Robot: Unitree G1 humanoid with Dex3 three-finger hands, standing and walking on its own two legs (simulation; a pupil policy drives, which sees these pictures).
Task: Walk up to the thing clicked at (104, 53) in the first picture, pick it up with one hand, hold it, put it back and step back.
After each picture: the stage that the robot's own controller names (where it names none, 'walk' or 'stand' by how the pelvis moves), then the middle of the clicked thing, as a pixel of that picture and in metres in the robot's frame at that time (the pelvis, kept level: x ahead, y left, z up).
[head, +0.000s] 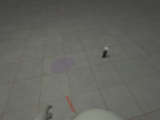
stand; (105, 52) +1.29 -0.26 -0.65
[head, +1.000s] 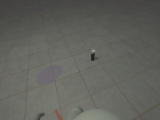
walk; (92, 55) +1.18 +0.08 -0.63
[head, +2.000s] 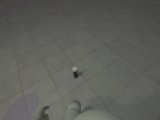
walk; (75, 72) +0.69 +0.27 -0.64
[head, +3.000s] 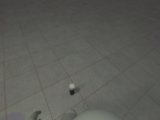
walk; (72, 89) +0.47 +0.19 -0.63
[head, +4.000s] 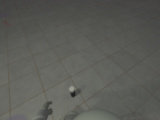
stand; (72, 92) +0.41 +0.22 -0.65
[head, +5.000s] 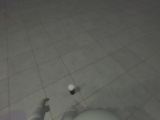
stand; (71, 90) +0.38 +0.21 -0.64
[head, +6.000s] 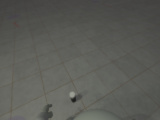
stand; (73, 97) +0.35 +0.22 -0.65
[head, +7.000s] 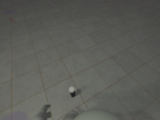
stand; (72, 92) +0.38 +0.23 -0.65
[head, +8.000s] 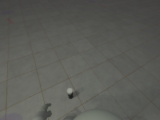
stand; (70, 93) +0.39 +0.22 -0.65
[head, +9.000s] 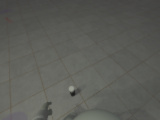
stand; (72, 91) +0.39 +0.22 -0.65
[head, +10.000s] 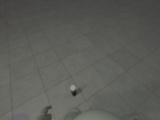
stand; (73, 91) +0.42 +0.22 -0.65
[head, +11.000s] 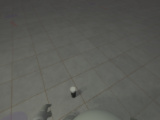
stand; (73, 92) +0.43 +0.21 -0.65
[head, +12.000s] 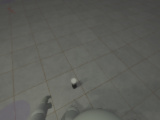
stand; (74, 83) +0.45 +0.19 -0.64
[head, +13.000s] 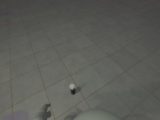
stand; (72, 89) +0.43 +0.23 -0.66
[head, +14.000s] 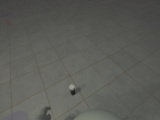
stand; (72, 90) +0.44 +0.22 -0.66
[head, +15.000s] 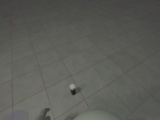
stand; (72, 90) +0.45 +0.22 -0.66
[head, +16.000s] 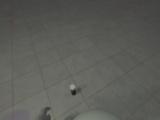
stand; (73, 90) +0.45 +0.22 -0.66
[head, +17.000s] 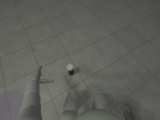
go down; (70, 70) +0.49 +0.21 -0.51
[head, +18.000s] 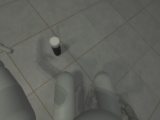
go down; (56, 47) +0.52 +0.26 -0.25
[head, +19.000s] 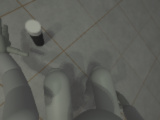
close in; (37, 36) +0.51 +0.29 -0.20
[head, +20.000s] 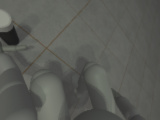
close; (7, 32) +0.50 +0.33 -0.17
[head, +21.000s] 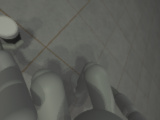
lift; (11, 36) +0.47 +0.31 -0.17
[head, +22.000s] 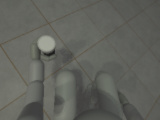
lift; (48, 49) +0.40 +0.28 -0.05
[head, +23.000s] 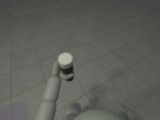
hold; (67, 69) +0.32 +0.16 +0.08
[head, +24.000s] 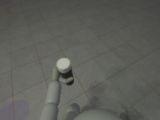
hold; (66, 73) +0.31 +0.17 +0.03
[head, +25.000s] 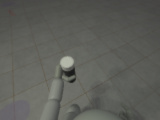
hold; (69, 71) +0.32 +0.15 +0.04
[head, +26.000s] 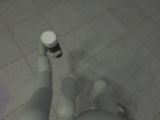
crouch; (54, 47) +0.46 +0.23 -0.04
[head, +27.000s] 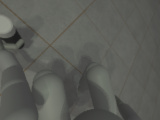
lower; (11, 36) +0.47 +0.31 -0.18
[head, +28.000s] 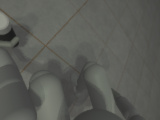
lower; (5, 34) +0.48 +0.32 -0.18
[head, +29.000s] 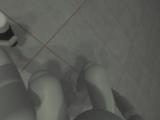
lower; (3, 33) +0.48 +0.33 -0.18
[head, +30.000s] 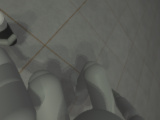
lower; (2, 31) +0.49 +0.33 -0.17
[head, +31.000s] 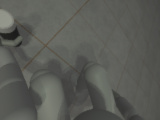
loosen; (9, 33) +0.48 +0.31 -0.18
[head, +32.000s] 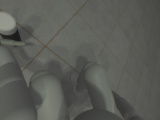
withdraw; (10, 33) +0.49 +0.31 -0.18
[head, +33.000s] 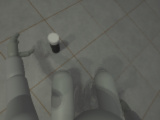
stand; (55, 44) +0.51 +0.26 -0.23
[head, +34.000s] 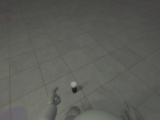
stand; (74, 87) +0.46 +0.18 -0.58
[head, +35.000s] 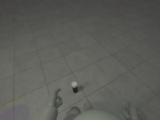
stand; (74, 87) +0.47 +0.19 -0.60
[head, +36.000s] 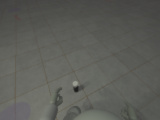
stand; (75, 87) +0.46 +0.18 -0.60
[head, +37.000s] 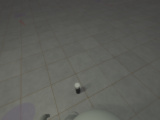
walk; (77, 88) +0.48 +0.18 -0.66
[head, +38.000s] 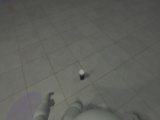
walk; (81, 75) +0.55 +0.14 -0.64
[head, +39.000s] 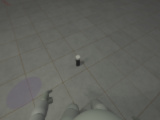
walk; (77, 61) +0.81 +0.17 -0.64
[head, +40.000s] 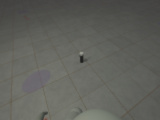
stand; (81, 57) +1.09 +0.25 -0.64
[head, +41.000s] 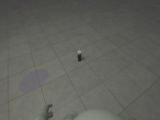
stand; (79, 56) +1.08 +0.24 -0.66
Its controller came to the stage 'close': yes
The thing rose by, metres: 0.69
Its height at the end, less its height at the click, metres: +0.00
